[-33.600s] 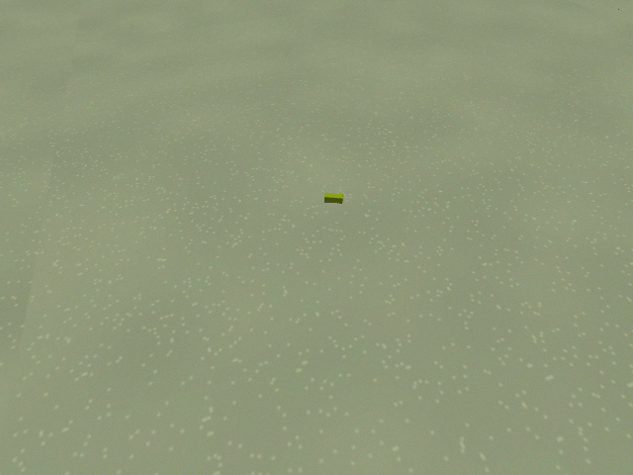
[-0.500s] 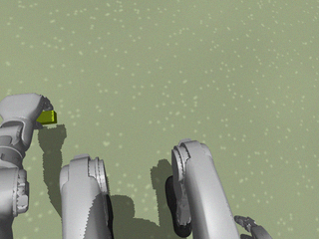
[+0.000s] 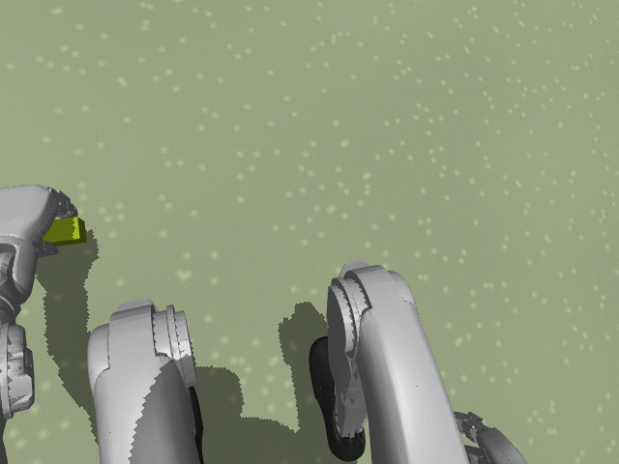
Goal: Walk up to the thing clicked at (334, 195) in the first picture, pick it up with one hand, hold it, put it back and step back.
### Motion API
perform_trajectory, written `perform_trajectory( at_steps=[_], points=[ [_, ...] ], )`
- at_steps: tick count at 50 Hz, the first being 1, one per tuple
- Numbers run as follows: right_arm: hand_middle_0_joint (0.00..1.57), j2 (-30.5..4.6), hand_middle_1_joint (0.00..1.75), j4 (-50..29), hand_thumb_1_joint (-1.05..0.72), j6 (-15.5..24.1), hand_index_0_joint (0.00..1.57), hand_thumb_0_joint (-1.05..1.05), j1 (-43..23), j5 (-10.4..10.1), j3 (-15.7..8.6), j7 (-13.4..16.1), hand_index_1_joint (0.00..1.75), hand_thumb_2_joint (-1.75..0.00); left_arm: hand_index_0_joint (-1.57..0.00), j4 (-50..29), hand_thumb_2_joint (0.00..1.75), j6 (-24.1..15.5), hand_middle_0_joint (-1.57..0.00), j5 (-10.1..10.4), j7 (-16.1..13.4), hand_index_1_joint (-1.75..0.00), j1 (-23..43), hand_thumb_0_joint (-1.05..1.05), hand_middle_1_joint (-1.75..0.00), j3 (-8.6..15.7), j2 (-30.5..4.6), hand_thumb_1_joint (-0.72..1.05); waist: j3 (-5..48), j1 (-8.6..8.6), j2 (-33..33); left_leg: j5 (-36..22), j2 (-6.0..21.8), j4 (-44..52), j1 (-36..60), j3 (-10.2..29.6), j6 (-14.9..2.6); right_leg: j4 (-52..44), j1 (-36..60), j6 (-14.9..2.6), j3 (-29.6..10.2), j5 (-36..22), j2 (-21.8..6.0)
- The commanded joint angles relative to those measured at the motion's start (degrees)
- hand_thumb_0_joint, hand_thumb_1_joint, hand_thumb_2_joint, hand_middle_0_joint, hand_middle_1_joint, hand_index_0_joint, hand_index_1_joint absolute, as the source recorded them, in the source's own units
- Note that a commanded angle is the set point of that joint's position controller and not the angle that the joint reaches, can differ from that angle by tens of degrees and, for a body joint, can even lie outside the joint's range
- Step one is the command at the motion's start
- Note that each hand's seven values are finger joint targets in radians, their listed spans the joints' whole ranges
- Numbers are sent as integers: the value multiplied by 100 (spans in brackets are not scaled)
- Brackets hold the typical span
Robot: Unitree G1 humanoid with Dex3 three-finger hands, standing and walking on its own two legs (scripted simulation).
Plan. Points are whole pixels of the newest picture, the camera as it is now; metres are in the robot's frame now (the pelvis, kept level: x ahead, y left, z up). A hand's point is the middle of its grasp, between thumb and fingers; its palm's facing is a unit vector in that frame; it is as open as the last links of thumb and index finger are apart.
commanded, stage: rest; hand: left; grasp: from above
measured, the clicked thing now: (47, 234) +0.44 +0.30 -0.23
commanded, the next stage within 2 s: open in 1.24 s
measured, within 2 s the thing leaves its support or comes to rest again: rests again in 0.76 s
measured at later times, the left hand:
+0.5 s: hand (50, 243) +0.42 +0.30 -0.24, palm faces -0.46 -0.12 -0.88, open 6.2 cm
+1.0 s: hand (59, 242) +0.43 +0.30 -0.26, palm faces -0.45 -0.11 -0.89, open 6.2 cm
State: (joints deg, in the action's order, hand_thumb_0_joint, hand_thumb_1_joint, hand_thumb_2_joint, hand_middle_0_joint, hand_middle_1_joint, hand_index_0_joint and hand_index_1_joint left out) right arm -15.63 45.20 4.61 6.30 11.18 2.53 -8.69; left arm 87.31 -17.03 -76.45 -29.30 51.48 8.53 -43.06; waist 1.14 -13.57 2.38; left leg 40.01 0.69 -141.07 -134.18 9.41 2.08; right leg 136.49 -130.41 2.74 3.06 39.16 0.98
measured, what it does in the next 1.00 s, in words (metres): stands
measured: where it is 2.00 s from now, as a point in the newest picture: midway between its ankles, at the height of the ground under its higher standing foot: (266, 440)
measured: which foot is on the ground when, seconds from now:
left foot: down 0.00-1.00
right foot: down 0.00-1.00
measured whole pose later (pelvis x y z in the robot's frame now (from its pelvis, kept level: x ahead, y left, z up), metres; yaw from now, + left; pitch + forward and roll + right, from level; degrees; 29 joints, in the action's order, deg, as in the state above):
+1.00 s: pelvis +0.00 +0.01 -0.03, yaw -5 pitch +27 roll -12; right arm -17.5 44.9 11.7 2.8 18.5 10.3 -15.5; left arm 98.9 -16.3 -77.6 -38.5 52.6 10.8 -51.5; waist -5.4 -18.5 6.1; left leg 42.5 0.6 -149.4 -135.2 14.3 1.8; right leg 140.8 -129.8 4.3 6.4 39.5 2.8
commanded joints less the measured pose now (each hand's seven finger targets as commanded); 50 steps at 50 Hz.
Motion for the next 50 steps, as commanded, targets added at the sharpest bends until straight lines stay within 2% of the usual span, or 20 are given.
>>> perform_trajectory(
  at_steps=[1, 4, 5, 6, 8, 11, 15, 16, 17, 19, 23, 25, 29, 32, 33, 34, 36, 39, 40, 50],
  points=[
    [20, -1481, 30, -1, -89, 38, 20, 0, 1090, 70, -409, 22, 30, -89, -129, -753, 16, 31, -129, 33, -381, -1, 1545, 0, 0, 314, -1668, 91, 3972, 8, -1830, -1141, -97, 1251, 2850, -721, -337, -1268, 1990, -376, 619, -1358, 178],
    [20, -1499, 30, 58, -89, 76, 20, 0, 1081, 156, -346, -35, 30, -89, -128, -553, 14, 38, -128, 56, -397, -1, 1724, 0, -2, 231, -1633, 90, 3828, -136, -1696, -1153, -85, 1108, 2734, -686, -355, -1221, 1949, -364, 652, -1445, 203],
    [20, -1499, 30, 61, -89, 84, 20, 0, 1062, 140, -321, -37, 30, -89, -128, -376, 13, 47, -127, 57, -405, 0, 1578, 0, -1, 217, -1581, 89, 3745, -85, -1748, -1069, -92, 1143, 2689, -675, -348, -1220, 1938, -373, 654, -1329, 211],
    [20, -1524, 30, 50, -89, 124, 20, 0, 1050, 191, -308, -58, 30, -89, -128, -489, 10, 12, -127, 63, -430, -2, 1783, 0, -3, 253, -1720, 92, 3674, -159, -1763, -1020, -85, 1059, 2613, -679, -350, -1191, 1923, -375, 673, -1316, 207],
    [20, -1588, 30, 37, -89, 133, 20, 0, 1024, 205, -291, -77, 30, -89, -129, -474, 12, 1, -127, 54, -485, -1, 1577, 0, -2, 379, -1828, 91, 3682, -62, -1848, -1046, -86, 1091, 2680, -639, -331, -1125, 1909, -388, 740, -1277, 216],
    [20, -1660, 30, 15, -89, 159, 20, 0, 1031, 297, -282, -133, 30, -89, -132, -358, 12, -10, -130, -33, -552, -3, 1505, 0, -5, 540, -2019, 97, 3760, -121, -1861, -1258, -72, 959, 2708, -638, -327, -1009, 2062, -368, 768, -1523, 230],
    [20, -1676, 30, 18, -89, 190, 20, 0, 973, 379, -214, -183, 30, -89, -133, -83, 12, -33, -130, -48, -583, -4, 1467, 0, -6, 481, -1986, 98, 3517, -205, -1879, -1053, -67, 911, 2597, -595, -320, -1001, 1904, -383, 810, -1353, 256],
    [20, -1656, 30, -39, -89, 200, 20, 0, 893, 370, -195, -187, 30, -89, -131, -225, 13, -53, -129, -20, -596, -4, 1493, 0, -5, 380, -1825, 96, 3546, -172, -1933, -1045, -63, 944, 2585, -583, -324, -1040, 1913, -374, 821, -1344, 264],
    [20, -1698, 30, 25, -89, 199, 20, 0, 928, 411, -167, -190, 30, -89, -131, -120, 14, -53, -130, -50, -639, -4, 1451, 0, -5, 485, -1985, 96, 3553, -212, -1903, -1058, -64, 906, 2568, -568, -326, -1002, 1963, -369, 841, -1380, 274],
    [20, -1708, 30, 8, -89, 236, 20, 0, 884, 419, -149, -220, 30, -89, -131, -90, 16, -69, -130, -52, -670, -5, 1483, 0, -7, 411, -1952, 97, 3503, -226, -1883, -1075, -51, 841, 2545, -555, -317, -946, 1932, -375, 848, -1401, 287],
    [20, -1753, 30, 49, -89, 246, 20, 0, 855, 472, -117, -244, 30, -90, -132, -61, 17, -105, -130, -117, -795, -6, 1424, 0, -8, 519, -2131, 97, 3497, -246, -2047, -1111, -32, 830, 2651, -501, -297, -877, 1922, -371, 892, -1436, 311],
    [20, -1722, 30, 15, -89, 325, 20, 0, 789, 536, -33, -299, 30, -90, -134, -19, 16, -120, -131, -137, -818, -7, 1722, 0, -9, 280, -1924, 100, 3310, -409, -2043, -977, -33, 764, 2572, -493, -308, -884, 1819, -349, 914, -1350, 314],
    [20, -1812, 30, 30, -89, 432, 20, 0, 696, 564, 35, -338, 30, -90, -133, 125, 15, -125, -131, -148, -973, -6, 1518, 0, -8, 324, -2042, 100, 3230, -344, -2201, -908, -32, 859, 2721, -437, -269, -824, 1707, -350, 1029, -1224, 335],
    [20, -1838, 30, 62, -90, 497, 20, 0, 749, 619, 56, -420, 30, -90, -133, 228, 17, -51, -131, -227, -1060, -8, 1535, 0, -10, 352, -2153, 100, 3267, -434, -2229, -1125, 1, 728, 2755, -431, -260, -726, 1824, -345, 1030, -1482, 349],
    [20, -1846, 30, 13, -90, 512, 20, 0, 711, 631, 87, -448, 30, -90, -134, 163, 17, -44, -132, -188, -1066, -7, 1593, 0, -9, 257, -1983, 100, 3264, -491, -2241, -1177, -15, 757, 2783, -420, -264, -710, 1814, -320, 1078, -1525, 342],
    [20, -1863, 30, 51, -90, 515, 20, 0, 662, 611, 85, -449, 30, -90, -133, 213, 16, -23, -131, -131, -1115, -7, 1477, 0, -9, 388, -2120, 99, 3239, -408, -2296, -1158, -6, 810, 2791, -392, -263, -740, 1804, -333, 1082, -1515, 354],
    [20, -1868, 30, 9, -90, 563, 20, 0, 599, 634, 134, -482, 30, -90, -130, 338, 16, 23, -129, -136, -1147, -7, 1520, 0, -8, 272, -2051, 95, 3035, -454, -2287, -1028, -4, 800, 2627, -404, -263, -769, 1719, -343, 1083, -1401, 357],
    [20, -1910, 30, 0, -90, 619, 20, 0, 642, 660, 160, -548, 30, -90, -129, 366, 17, 93, -127, -156, -1165, -9, 1522, 0, -11, 289, -2144, 94, 3122, -516, -2309, -1147, 9, 736, 2764, -380, -259, -714, 1834, -327, 1097, -1555, 364],
    [20, -1967, 30, 23, -90, 626, 20, 0, 652, 653, 148, -557, 30, -90, -129, 468, 17, 106, -127, -124, -1180, -9, 1418, 0, -11, 413, -2239, 94, 3109, -479, -2297, -1143, 13, 775, 2785, -354, -252, -693, 1799, -324, 1138, -1518, 360],
    [20, -2045, 30, -6, -90, 796, 20, 0, 656, 701, 285, -669, 30, -90, -126, 567, 16, 48, -125, -8, -1137, -8, 1509, 0, -10, 261, -2268, 90, 2910, -651, -2226, -1036, 33, 713, 2634, -315, -270, -778, 1995, -310, 1141, -1469, 377]
  ],
)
